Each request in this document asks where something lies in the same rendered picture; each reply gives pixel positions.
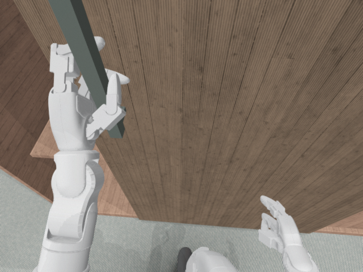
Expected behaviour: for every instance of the robot right hand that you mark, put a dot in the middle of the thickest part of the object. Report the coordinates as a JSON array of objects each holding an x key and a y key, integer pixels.
[{"x": 283, "y": 232}]

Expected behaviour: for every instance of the right robot shin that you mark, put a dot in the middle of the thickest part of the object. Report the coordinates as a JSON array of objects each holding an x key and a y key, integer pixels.
[{"x": 199, "y": 249}]

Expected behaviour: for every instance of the robot left forearm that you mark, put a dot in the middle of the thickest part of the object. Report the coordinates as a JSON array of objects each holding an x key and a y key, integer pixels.
[{"x": 70, "y": 227}]

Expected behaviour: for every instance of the right robot thigh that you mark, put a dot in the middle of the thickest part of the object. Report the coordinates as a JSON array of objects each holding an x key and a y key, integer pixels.
[{"x": 210, "y": 261}]

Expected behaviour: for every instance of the wardrobe door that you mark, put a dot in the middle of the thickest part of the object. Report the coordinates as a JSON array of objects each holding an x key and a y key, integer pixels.
[
  {"x": 228, "y": 101},
  {"x": 354, "y": 221}
]

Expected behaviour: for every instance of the robot left hand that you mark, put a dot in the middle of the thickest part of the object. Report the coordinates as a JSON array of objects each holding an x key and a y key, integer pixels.
[{"x": 70, "y": 108}]

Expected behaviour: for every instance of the handle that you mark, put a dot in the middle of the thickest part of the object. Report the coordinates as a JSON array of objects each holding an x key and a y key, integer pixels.
[{"x": 75, "y": 26}]

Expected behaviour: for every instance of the robot right forearm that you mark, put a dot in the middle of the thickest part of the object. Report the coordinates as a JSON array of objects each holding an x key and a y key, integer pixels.
[{"x": 297, "y": 259}]

